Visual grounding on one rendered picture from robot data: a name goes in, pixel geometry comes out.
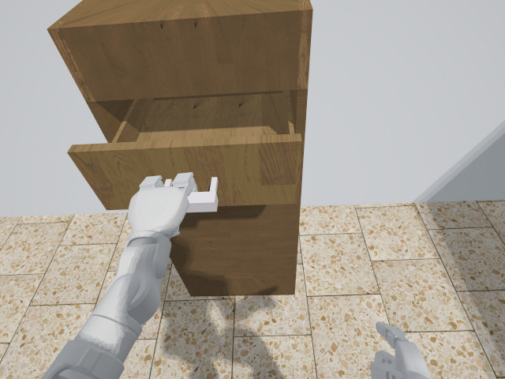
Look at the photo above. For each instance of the robot right hand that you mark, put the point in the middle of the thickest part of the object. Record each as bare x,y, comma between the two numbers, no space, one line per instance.
408,360

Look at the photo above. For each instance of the handle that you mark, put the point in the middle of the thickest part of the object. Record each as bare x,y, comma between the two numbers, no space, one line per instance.
202,201

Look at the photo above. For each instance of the cabinet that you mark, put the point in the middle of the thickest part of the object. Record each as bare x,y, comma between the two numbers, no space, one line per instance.
121,50

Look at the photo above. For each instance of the drawer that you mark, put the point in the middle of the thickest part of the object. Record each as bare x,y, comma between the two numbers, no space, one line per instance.
246,140

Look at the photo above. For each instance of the left robot forearm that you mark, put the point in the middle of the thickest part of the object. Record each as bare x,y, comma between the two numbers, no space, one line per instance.
131,299

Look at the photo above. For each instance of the robot left hand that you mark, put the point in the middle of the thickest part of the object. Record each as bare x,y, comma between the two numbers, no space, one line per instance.
158,208

